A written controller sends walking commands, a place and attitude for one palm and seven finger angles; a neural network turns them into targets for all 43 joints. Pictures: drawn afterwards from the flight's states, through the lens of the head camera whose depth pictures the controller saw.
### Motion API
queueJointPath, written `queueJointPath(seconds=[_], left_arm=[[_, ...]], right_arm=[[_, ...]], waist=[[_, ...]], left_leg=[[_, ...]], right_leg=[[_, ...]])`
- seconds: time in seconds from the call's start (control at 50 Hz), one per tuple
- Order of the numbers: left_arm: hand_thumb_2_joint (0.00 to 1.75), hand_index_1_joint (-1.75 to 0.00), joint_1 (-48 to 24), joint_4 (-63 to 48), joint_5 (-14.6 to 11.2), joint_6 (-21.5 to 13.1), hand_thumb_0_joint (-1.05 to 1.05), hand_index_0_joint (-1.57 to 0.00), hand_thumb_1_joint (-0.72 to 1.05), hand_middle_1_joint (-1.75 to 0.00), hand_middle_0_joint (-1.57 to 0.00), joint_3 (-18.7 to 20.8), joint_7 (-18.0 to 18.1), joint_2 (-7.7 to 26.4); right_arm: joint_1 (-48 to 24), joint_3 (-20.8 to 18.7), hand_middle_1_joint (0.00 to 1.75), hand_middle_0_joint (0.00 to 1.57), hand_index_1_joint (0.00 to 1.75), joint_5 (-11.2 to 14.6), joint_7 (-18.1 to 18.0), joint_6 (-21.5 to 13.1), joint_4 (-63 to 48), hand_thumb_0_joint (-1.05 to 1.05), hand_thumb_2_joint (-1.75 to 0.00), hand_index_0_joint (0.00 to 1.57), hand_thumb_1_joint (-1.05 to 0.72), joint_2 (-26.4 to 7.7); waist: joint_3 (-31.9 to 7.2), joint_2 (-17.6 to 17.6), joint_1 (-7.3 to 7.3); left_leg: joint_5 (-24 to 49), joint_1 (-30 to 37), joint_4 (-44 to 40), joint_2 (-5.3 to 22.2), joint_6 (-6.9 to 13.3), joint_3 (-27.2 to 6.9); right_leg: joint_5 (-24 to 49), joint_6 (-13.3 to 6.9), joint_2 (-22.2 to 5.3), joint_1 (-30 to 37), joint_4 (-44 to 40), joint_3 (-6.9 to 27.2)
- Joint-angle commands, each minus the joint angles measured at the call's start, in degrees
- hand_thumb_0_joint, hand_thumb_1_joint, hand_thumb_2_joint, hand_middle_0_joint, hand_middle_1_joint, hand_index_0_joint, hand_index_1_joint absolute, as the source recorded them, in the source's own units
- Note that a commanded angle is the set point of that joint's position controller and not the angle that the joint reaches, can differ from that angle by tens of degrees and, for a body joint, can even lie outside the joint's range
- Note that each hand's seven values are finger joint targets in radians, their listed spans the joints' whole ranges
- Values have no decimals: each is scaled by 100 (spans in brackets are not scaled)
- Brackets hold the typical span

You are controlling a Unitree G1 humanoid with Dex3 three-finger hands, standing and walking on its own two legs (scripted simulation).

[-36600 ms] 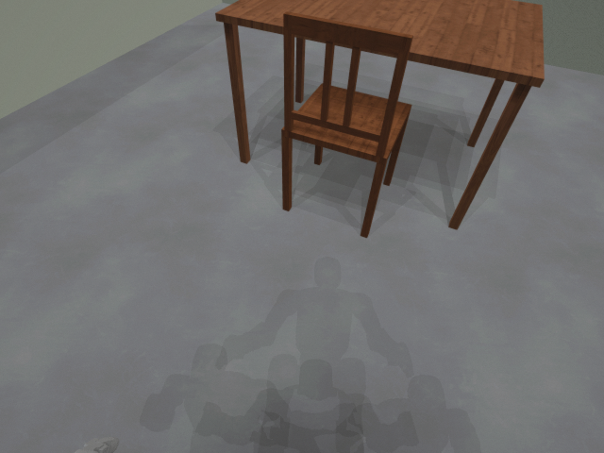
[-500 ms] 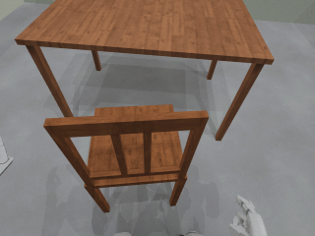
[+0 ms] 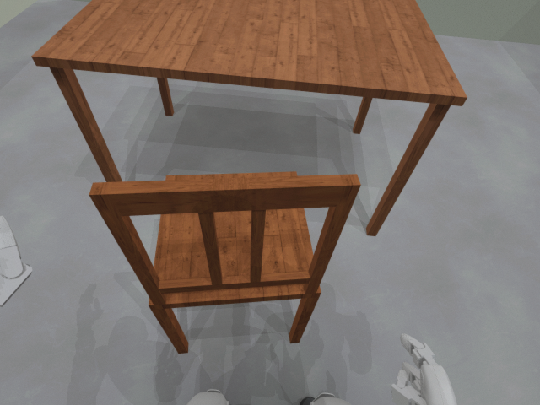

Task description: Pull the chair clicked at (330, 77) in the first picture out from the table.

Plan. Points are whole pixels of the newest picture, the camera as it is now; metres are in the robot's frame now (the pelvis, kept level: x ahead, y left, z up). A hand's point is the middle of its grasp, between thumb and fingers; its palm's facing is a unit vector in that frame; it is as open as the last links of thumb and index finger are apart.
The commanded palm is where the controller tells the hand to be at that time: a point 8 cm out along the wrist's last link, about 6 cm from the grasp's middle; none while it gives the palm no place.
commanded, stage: step back with the hand held close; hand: left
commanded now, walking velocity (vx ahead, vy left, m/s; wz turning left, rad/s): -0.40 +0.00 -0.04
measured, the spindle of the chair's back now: (212, 250) +0.39 +0.14 -0.09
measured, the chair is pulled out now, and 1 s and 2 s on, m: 0.30 0.30 0.30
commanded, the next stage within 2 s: stop stepping back and stand still in 0.62 s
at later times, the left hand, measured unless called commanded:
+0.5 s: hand (10, 301) +0.17 +0.25 +0.19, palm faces +0.41 -0.77 -0.49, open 7.4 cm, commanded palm +0.11 +0.29 +0.20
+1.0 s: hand out of the picture +0.11 +0.23 +0.18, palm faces +0.34 -0.81 -0.47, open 7.4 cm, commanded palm +0.05 +0.28 +0.20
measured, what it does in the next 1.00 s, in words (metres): walks backwards: right foot, then left foot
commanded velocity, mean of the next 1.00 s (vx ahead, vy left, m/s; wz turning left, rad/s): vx -0.23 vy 0.01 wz -0.02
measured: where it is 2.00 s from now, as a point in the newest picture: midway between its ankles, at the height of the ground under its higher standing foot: outside the picture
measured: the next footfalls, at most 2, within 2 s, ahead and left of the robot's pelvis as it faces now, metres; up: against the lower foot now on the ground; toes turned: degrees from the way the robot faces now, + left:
right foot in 0.44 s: +0.00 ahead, -0.15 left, +0.00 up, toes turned -4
left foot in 0.62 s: -0.03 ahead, +0.11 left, +0.00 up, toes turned -3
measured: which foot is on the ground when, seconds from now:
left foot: down 0.00-0.46, up 0.48-0.60, down 0.62-1.00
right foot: down 0.00-0.28, up 0.30-0.42, down 0.44-1.00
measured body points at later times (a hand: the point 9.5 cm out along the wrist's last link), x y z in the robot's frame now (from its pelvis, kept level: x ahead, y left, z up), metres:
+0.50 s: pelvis -0.03 -0.01 +0.00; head +0.00 +0.00 +0.45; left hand +0.14 +0.29 +0.22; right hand +0.13 -0.24 -0.08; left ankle +0.06 +0.13 -0.71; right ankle +0.02 -0.15 -0.72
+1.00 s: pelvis -0.10 -0.02 +0.01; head -0.10 +0.00 +0.46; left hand +0.09 +0.27 +0.20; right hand +0.04 -0.27 -0.07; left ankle -0.07 +0.11 -0.72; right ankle -0.04 -0.15 -0.72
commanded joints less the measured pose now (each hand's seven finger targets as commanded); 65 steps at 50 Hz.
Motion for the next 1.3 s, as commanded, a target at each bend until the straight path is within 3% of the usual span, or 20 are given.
queueJointPath(seconds=[0.0, 0.08, 0.14, 0.18, 0.22, 0.28, 0.4, 0.46, 0.5, 0.56, 0.6, 0.64, 0.68, 0.72, 0.76, 0.82, 0.88, 1.0, 1.16, 1.28], left_arm=[[90, -30, -41, -1056, -30, -382, 0, -20, 90, -30, -20, 881, 140, 969], [90, -30, -219, -1079, -39, -377, 0, -20, 90, -30, -20, 890, 23, 1176], [90, -30, -319, -904, -44, -303, 0, -20, 90, -30, -20, 818, 75, 1168], [90, -30, -381, -1054, -5, -276, 0, -20, 90, -30, -20, 942, 120, 1347], [90, -30, -64, -1100, -38, -338, 0, -20, 90, -30, -20, 937, 125, 1199], [90, -30, -49, -1268, -38, -480, 0, -20, 90, -30, -20, 988, 150, 1167], [90, -30, 55, -923, -82, -496, 0, -20, 90, -30, -20, 768, -109, 1058], [90, -30, -345, -915, -162, -431, 0, -20, 90, -30, -20, 610, -148, 1118], [90, -30, -335, -953, -147, -313, 0, -20, 90, -30, -20, 713, -73, 1187], [90, -30, 132, -957, -116, -400, 0, -20, 90, -30, -20, 889, 5, 1187], [90, -30, 285, -1172, -139, -573, 0, -20, 90, -30, -20, 865, -36, 1119], [90, -30, 318, -1074, -178, -573, 0, -20, 90, -30, -20, 881, -129, 1110], [90, -30, -9, -1421, -148, -559, 0, -20, 90, -30, -20, 783, -132, 1132], [90, -30, 357, -1242, -136, -440, 0, -20, 90, -30, -20, 710, -162, 1023], [90, -30, 480, -1040, -166, -277, 0, -20, 90, -30, -20, 740, -196, 1123], [90, -30, -17, -634, -234, -57, 0, -20, 90, -30, -20, 729, -158, 1283], [90, -30, -196, -518, -220, 105, 0, -20, 90, -30, -20, 747, -24, 1432], [90, -30, 185, -495, -49, -22, 0, -20, 90, -30, -20, 529, -13, 1157], [90, -30, -410, -275, -14, -71, 0, -20, 90, -30, -20, 415, -45, 1150], [90, -30, -483, -204, 2, -38, 0, -20, 90, -30, -20, 364, -1, 1106]], right_arm=[[-446, -325, 30, 20, 30, 88, -145, -362, -958, 0, -90, 20, -90, -803], [-302, -374, 30, 20, 30, 79, -82, -458, -931, 0, -90, 20, -90, -786], [-134, -328, 30, 20, 30, 10, -40, -408, -871, 0, -90, 20, -90, -736], [-231, -272, 30, 20, 30, 10, 3, -339, -801, 0, -90, 20, -90, -721], [-264, -267, 30, 20, 30, 42, -35, -297, -844, 0, -90, 20, -90, -702], [-488, -287, 30, 20, 30, 33, -112, -407, -940, 0, -90, 20, -90, -791], [-155, -370, 30, 20, 30, 44, 88, -637, -742, 0, -90, 20, -90, -809], [-110, -438, 30, 20, 30, 83, 71, -613, -744, 0, -90, 20, -90, -750], [-356, -300, 30, 20, 30, 65, 106, -504, -723, 0, -90, 20, -90, -524], [-460, -261, 30, 20, 30, 125, -39, -404, -762, 0, -90, 20, -90, -554], [-377, -373, 30, 20, 30, 78, -45, -476, -783, 0, -90, 20, -90, -658], [-314, -434, 30, 20, 30, -61, 12, -579, -685, 0, -90, 20, -90, -633], [-211, -460, 30, 20, 30, -22, 82, -618, -600, 0, -90, 20, -90, -667], [-208, -492, 30, 20, 30, 89, 165, -616, -739, 0, -90, 20, -90, -753], [-271, -409, 30, 20, 30, 190, 203, -485, -901, 0, -90, 20, -90, -818], [-107, -376, 30, 20, 30, 270, 103, -294, -905, 0, -90, 20, -90, -814], [-328, -193, 30, 20, 30, 229, 15, -172, -860, 0, -90, 20, -90, -783], [-375, -152, 30, 20, 30, 247, -53, -277, -957, 0, -90, 20, -90, -815], [-150, -248, 30, 20, 30, 189, 7, -449, -768, 0, -90, 20, -90, -858], [-245, -212, 30, 20, 30, 205, -34, -410, -802, 0, -90, 20, -90, -838]], waist=[[-763, 1488, -27], [-747, 507, 13], [-558, -471, 3], [-843, -635, -4], [-946, -73, -29], [-613, 2190, -122], [-579, 1217, 92], [-674, -954, -19], [-826, -946, -32], [-836, -179, -70], [-1026, 1420, -31], [-1111, 1977, -39], [-1171, 1819, -42], [-1239, 1763, 57], [-946, 1157, 70], [-683, -864, -93], [-600, -494, -187], [-214, 1500, -27], [-271, 174, -59], [-144, 522, -38]], left_leg=[[-2002, -1181, -2214, 1307, 589, -1216], [-1609, -617, -844, 535, 275, -436], [-2073, 203, 591, -7, 53, -143], [-1365, 691, 479, -39, 67, -139], [-1423, 680, -730, 241, 241, -534], [-2133, -783, -2736, 1699, 833, -2005], [62, 411, -1165, 1123, 486, -947], [-1231, 618, 1058, -118, -129, -19], [-944, 686, 1418, -50, -46, -310], [197, 1072, -1353, 193, 107, -273], [2198, 1417, -2044, 1527, 621, -1357], [3078, 1145, -1951, 1827, 925, -1391], [4384, 1757, -1458, 1654, 811, -1014], [3332, 1768, -1197, 1449, 554, -761], [477, 888, -1020, 1106, 344, -580], [-1351, 910, 559, 44, -29, 2], [-978, 1372, 397, -13, 120, -153], [-2503, -59, -2880, 695, 528, -1248], [-1150, 885, -1499, 127, 338, -452], [-1330, 725, -1966, 273, 379, -582]], right_leg=[[-1105, -60, 180, 1544, 806, 101], [-24, -339, -421, 1185, -324, 754], [-2794, -791, -1199, -365, -1977, 1723], [-1850, -886, -1301, -160, -1798, 1426], [-1415, -572, -872, 162, -1143, 920], [-1674, -20, 343, 809, 1652, 95], [-247, -143, 80, 1324, -1036, 122], [-791, -1056, -1477, 79, -1980, 1845], [157, -1323, -1826, 359, -1794, 1732], [1100, -539, -950, 928, -540, 772], [-742, -51, 9, 398, 836, 205], [-2247, -31, 165, 336, 1698, 430], [-1608, -48, 99, 434, 939, 369], [-793, -113, -55, 1001, -160, 208], [-124, -50, -106, 1725, -1128, 24], [-2411, -671, -1241, 371, -2114, 1576], [-2730, -726, -1293, 41, -2087, 1334], [-1688, -70, -18, 1695, -630, 215], [-1833, -258, -466, 1181, -1917, 901], [-1752, -174, -301, 1266, -1769, 704]])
